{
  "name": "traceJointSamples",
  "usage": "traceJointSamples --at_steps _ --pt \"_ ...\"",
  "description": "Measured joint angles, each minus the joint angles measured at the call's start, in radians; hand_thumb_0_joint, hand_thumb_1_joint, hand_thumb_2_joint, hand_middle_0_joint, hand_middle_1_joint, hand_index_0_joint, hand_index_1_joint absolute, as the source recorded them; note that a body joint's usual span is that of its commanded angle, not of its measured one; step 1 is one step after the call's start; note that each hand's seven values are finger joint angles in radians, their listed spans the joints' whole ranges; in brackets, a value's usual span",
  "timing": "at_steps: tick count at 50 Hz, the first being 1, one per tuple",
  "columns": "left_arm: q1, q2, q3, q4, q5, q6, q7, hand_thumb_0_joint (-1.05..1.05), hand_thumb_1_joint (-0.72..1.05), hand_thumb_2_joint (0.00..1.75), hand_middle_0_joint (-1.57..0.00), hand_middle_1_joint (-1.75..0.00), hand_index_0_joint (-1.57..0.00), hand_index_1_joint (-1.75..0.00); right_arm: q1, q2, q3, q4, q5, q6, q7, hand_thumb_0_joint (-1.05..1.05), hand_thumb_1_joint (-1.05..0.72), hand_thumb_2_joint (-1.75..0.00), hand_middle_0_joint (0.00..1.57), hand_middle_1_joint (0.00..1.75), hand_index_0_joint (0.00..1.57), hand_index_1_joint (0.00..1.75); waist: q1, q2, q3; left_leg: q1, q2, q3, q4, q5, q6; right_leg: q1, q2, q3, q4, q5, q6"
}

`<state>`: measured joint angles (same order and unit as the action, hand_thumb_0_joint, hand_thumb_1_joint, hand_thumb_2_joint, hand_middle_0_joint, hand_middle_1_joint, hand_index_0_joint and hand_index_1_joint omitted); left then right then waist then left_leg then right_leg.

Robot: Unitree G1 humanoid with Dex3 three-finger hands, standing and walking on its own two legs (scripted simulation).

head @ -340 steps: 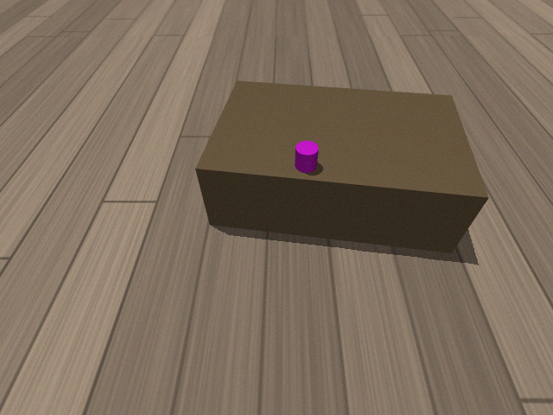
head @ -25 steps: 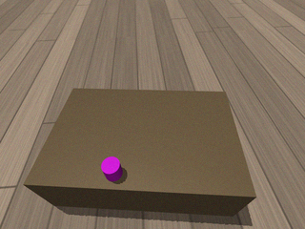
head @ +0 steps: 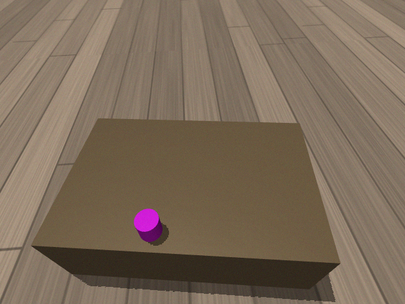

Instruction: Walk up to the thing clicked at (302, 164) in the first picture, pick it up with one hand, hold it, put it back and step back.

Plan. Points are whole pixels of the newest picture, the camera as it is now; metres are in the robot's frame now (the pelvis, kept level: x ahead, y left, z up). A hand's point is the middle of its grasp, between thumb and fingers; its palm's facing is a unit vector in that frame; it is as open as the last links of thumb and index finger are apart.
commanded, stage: stand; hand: left
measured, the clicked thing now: (148, 225) +0.45 +0.24 -0.38
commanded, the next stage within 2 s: go down in 0.18 s
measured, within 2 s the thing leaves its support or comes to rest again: neither
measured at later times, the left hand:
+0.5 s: hand out of the picture +0.15 +0.26 -0.16, palm faces +0.04 -0.94 -0.33, open 10.5 cm
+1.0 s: hand (90, 302) +0.17 +0.28 -0.15, palm faces +0.05 -0.94 -0.32, open 16.7 cm
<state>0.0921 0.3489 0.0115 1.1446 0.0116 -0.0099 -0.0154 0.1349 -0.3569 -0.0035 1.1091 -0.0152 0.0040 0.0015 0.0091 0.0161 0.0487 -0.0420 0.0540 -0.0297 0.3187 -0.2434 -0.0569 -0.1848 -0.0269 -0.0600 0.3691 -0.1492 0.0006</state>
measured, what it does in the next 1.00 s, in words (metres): stands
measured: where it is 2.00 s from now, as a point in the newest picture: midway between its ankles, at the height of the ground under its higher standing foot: outside the picture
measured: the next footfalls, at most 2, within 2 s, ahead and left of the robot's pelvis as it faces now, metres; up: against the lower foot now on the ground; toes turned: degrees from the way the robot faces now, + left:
none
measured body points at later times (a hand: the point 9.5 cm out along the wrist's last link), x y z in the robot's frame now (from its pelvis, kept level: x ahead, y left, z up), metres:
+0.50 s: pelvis -0.02 +0.00 -0.01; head +0.04 +0.01 +0.43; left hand +0.15 +0.30 -0.13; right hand +0.08 -0.27 -0.14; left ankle -0.04 +0.16 -0.75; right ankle +0.03 -0.12 -0.75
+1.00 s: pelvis +0.01 +0.04 -0.03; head +0.06 +0.05 +0.42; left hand +0.16 +0.33 -0.12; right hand +0.17 -0.22 -0.12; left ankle -0.04 +0.16 -0.75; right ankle +0.03 -0.12 -0.75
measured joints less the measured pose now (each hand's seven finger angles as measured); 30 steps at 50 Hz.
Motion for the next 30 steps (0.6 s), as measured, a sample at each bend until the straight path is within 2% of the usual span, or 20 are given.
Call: traceJointSamples --at_steps 15,17,20,24,27,30 --pt "0.011 0.000 0.002 -0.001 0.000 0.001 -0.001 0.00 0.90 0.90 -0.20 -0.30 -0.20 -0.30 0.013 0.000 -0.005 0.004 -0.001 0.002 0.003 0.00 -0.90 -0.90 0.20 0.30 0.20 0.30 0.000 0.001 0.002 -0.007 0.003 0.005 0.007 -0.002 0.000 -0.005 0.004 0.004 -0.003 0.005 -0.001" --pt "0.016 -0.010 0.020 -0.056 -0.021 -0.004 0.010 0.00 0.88 0.88 -0.18 -0.28 -0.18 -0.28 0.040 0.005 -0.002 -0.074 0.028 -0.007 -0.015 0.01 -0.92 -0.91 0.20 0.30 0.20 0.30 -0.007 0.000 -0.001 -0.054 -0.002 0.000 0.046 -0.015 0.007 -0.047 -0.002 0.002 0.027 -0.005 0.001" --pt "-0.050 -0.028 0.069 -0.071 -0.020 -0.013 0.012 0.00 0.80 0.80 -0.13 -0.21 -0.14 -0.21 0.051 0.030 -0.001 -0.167 0.046 -0.033 -0.033 0.01 -0.96 -0.92 0.20 0.30 0.20 0.30 -0.011 -0.008 0.016 -0.134 -0.008 0.001 0.115 -0.036 0.011 -0.121 -0.007 0.007 0.082 -0.017 0.002" --pt "-0.122 -0.019 0.128 -0.117 0.019 0.004 0.000 0.00 0.61 0.60 -0.08 -0.13 -0.09 -0.12 0.053 0.084 -0.012 -0.245 0.041 -0.050 -0.043 0.01 -1.00 -0.93 0.20 0.30 0.20 0.30 -0.017 -0.030 0.011 -0.219 -0.011 0.009 0.177 -0.054 0.008 -0.207 -0.010 0.018 0.135 -0.027 0.003" --pt "-0.120 -0.017 0.154 -0.185 0.040 0.058 -0.003 0.00 0.47 0.45 -0.06 -0.08 -0.07 -0.08 0.067 0.115 -0.018 -0.289 0.039 -0.056 -0.046 0.01 -1.02 -0.93 0.20 0.30 0.20 0.30 -0.023 -0.033 -0.009 -0.241 -0.010 0.017 0.197 -0.066 0.010 -0.229 -0.008 0.027 0.147 -0.030 0.006" --pt "-0.090 -0.025 0.144 -0.264 0.041 0.141 0.002 0.00 0.33 0.33 -0.05 -0.06 -0.06 -0.05 0.087 0.122 -0.017 -0.329 0.042 -0.059 -0.049 0.01 -1.02 -0.93 0.20 0.30 0.20 0.30 -0.026 -0.018 -0.033 -0.246 -0.011 0.021 0.211 -0.080 0.016 -0.229 -0.008 0.031 0.147 -0.034 0.012"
